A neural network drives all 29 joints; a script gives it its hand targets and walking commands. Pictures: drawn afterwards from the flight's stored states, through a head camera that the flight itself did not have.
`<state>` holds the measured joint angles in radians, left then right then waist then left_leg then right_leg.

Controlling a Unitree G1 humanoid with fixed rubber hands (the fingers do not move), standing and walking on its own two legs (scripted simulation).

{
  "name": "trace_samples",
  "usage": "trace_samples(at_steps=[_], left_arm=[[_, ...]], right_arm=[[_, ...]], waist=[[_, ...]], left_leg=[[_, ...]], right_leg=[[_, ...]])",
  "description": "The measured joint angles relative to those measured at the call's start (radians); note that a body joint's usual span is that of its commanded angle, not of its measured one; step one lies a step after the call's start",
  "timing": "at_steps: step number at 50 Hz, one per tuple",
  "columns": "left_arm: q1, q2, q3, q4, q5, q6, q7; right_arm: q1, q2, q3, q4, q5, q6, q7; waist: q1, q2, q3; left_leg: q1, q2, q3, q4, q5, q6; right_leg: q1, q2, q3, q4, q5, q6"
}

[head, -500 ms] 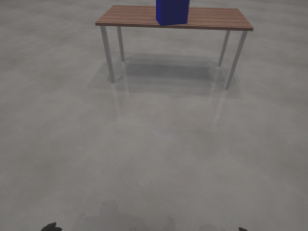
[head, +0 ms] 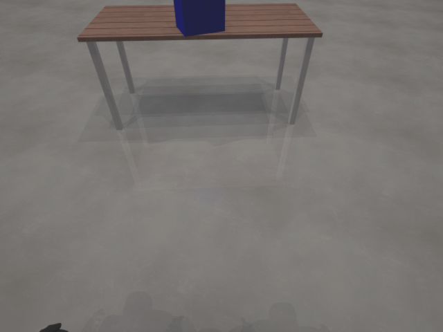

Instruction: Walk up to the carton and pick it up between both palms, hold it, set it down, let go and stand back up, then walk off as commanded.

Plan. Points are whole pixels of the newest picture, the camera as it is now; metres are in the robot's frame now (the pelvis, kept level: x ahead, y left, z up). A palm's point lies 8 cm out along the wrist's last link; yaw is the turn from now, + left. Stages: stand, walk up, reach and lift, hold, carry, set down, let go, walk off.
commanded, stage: walk up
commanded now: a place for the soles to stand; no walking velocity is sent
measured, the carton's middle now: (198, 0) +1.79 +0.02 +0.07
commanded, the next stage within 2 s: none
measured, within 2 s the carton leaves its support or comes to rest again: neither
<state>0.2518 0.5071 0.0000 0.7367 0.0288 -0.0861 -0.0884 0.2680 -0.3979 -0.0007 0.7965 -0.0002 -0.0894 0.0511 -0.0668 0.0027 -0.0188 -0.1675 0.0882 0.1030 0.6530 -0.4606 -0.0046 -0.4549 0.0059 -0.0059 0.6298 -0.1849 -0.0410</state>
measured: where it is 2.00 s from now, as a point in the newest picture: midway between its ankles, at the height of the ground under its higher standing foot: (205, 251)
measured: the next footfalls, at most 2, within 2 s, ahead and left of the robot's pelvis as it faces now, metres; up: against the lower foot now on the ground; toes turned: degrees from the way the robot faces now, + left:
left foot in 0.32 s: +0.23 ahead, +0.17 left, +0.00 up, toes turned +6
right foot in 0.70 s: +0.41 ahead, -0.08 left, +0.00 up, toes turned -2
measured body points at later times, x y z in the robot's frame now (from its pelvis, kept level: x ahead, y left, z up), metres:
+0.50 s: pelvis +0.19 +0.04 +0.01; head +0.20 +0.04 +0.46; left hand +0.30 +0.37 -0.07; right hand +0.30 -0.26 -0.09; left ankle +0.19 +0.16 -0.72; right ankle +0.16 -0.09 -0.66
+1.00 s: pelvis +0.37 +0.01 +0.01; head +0.39 -0.01 +0.45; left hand +0.46 +0.35 -0.06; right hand +0.49 -0.28 -0.12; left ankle +0.40 +0.17 -0.69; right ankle +0.37 -0.08 -0.72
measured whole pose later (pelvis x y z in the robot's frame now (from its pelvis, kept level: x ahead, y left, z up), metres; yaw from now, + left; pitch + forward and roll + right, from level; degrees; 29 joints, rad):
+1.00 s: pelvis +0.37 +0.01 +0.01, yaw +0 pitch -1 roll -1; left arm 0.29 0.48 0.00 0.74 0.03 -0.10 -0.05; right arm 0.25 -0.40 0.00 0.80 0.00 -0.07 0.05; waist 0.06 0.07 0.04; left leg -0.45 0.11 0.02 0.86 -0.39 -0.01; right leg -0.29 0.03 -0.05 0.64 -0.34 -0.06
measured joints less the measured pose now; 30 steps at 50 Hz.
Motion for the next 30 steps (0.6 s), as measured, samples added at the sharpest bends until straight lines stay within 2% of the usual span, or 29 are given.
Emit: trace_samples(at_steps=[1,3,6,10,14,16,17,18,21,23,27,30], left_arm=[[0.000,-0.008,0.000,0.000,0.000,-0.003,0.005],[0.000,-0.031,0.000,0.000,0.000,-0.003,0.013],[0.000,-0.042,0.000,0.000,0.000,-0.003,0.021],[0.014,-0.031,0.000,0.000,0.000,-0.003,0.024],[0.038,-0.012,0.000,0.000,0.000,-0.003,0.024],[0.044,-0.004,0.000,0.000,0.000,-0.003,0.024],[0.044,-0.001,0.000,0.000,0.000,-0.003,0.024],[0.044,0.001,0.000,0.001,0.000,-0.003,0.025],[0.043,-0.018,-0.001,0.001,-0.001,-0.003,0.030],[0.042,-0.021,-0.001,0.000,-0.002,-0.003,0.031],[0.023,-0.013,0.000,0.000,-0.002,-0.003,0.030],[-0.004,-0.017,-0.001,-0.001,-0.002,-0.003,0.022]], right_arm=[[0.000,0.000,0.000,0.001,0.000,0.009,0.000],[-0.001,-0.001,0.000,0.002,0.000,0.027,0.000],[0.000,-0.001,0.000,0.001,0.000,0.019,0.000],[-0.006,-0.002,0.000,0.000,0.000,0.011,0.000],[-0.025,-0.002,0.000,-0.005,0.000,0.008,0.001],[-0.028,-0.002,0.000,-0.006,0.000,0.000,0.001],[-0.028,-0.002,0.000,-0.006,0.000,-0.008,0.001],[-0.029,-0.002,0.000,-0.006,0.000,-0.019,0.001],[-0.029,-0.005,0.000,-0.005,0.000,-0.035,0.001],[-0.026,-0.005,0.000,-0.005,0.000,-0.033,0.000],[-0.003,-0.005,0.000,-0.005,0.000,-0.020,-0.003],[0.017,-0.005,0.000,-0.004,0.000,-0.013,-0.004]], waist=[[0.002,0.019,0.020],[0.017,0.045,0.037],[0.063,0.055,0.047],[0.110,0.059,0.053],[0.128,0.060,0.050],[0.132,0.060,0.028],[0.132,0.054,0.016],[0.128,0.038,0.017],[0.098,0.032,0.014],[0.067,0.027,0.016],[0.020,0.006,0.023],[-0.001,-0.009,0.034]], left_leg=[[-0.030,0.014,-0.023,0.115,-0.023,0.000],[-0.108,0.006,-0.064,0.315,-0.012,0.000],[-0.205,-0.004,-0.067,0.435,0.066,0.000],[-0.277,0.011,-0.070,0.367,0.097,0.000],[-0.290,0.030,-0.071,0.182,0.057,0.000],[-0.289,0.030,-0.071,0.067,0.086,0.000],[-0.283,0.020,-0.070,0.031,0.184,0.000],[-0.270,0.005,-0.060,0.022,0.226,-0.001],[-0.232,-0.006,-0.050,0.021,0.168,-0.002],[-0.196,-0.006,-0.047,0.002,0.144,-0.002],[-0.126,-0.008,-0.032,-0.036,0.118,-0.002],[-0.077,-0.012,-0.017,-0.051,0.087,-0.002]], right_leg=[[0.010,0.014,-0.014,0.031,-0.001,0.000],[0.044,0.028,-0.029,0.049,-0.059,-0.004],[0.097,0.028,-0.029,0.029,-0.099,-0.006],[0.158,0.028,-0.030,0.004,-0.132,-0.006],[0.198,0.028,-0.031,0.001,-0.181,-0.006],[0.204,0.028,-0.033,0.001,-0.207,-0.005],[0.204,0.021,-0.032,0.007,-0.222,-0.003],[0.198,0.004,-0.025,0.040,-0.232,-0.002],[0.102,0.001,-0.013,0.307,-0.238,-0.002],[0.040,0.001,-0.012,0.409,-0.239,-0.002],[-0.064,0.001,-0.005,0.410,-0.240,-0.002],[-0.102,0.000,-0.004,0.306,-0.236,-0.002]])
